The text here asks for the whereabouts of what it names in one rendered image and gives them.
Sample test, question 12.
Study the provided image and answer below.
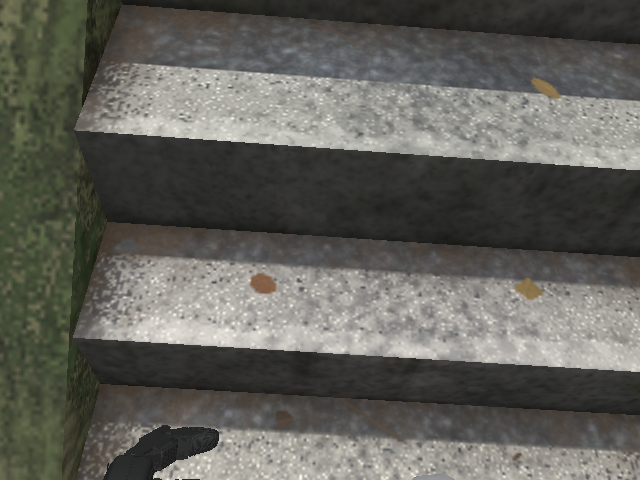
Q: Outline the robot left hand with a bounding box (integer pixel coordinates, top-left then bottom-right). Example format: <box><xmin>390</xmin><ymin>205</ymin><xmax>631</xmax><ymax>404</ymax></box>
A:
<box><xmin>103</xmin><ymin>425</ymin><xmax>219</xmax><ymax>480</ymax></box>

